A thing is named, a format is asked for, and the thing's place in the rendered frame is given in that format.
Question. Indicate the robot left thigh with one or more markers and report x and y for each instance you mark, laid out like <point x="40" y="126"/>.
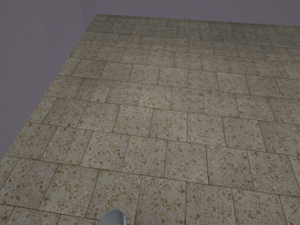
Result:
<point x="114" y="217"/>

